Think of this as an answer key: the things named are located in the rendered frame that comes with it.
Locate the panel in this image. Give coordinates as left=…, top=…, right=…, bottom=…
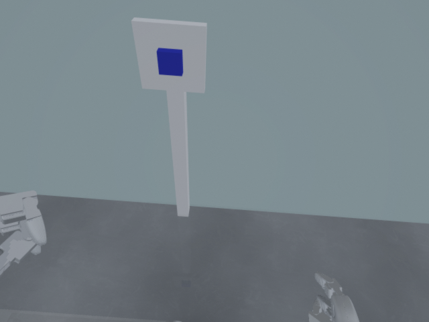
left=131, top=17, right=207, bottom=217

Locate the robot left hand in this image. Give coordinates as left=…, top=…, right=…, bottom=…
left=0, top=191, right=47, bottom=278

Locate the robot right hand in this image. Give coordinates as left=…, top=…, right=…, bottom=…
left=308, top=272, right=359, bottom=322

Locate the button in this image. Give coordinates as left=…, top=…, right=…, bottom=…
left=157, top=48, right=183, bottom=76

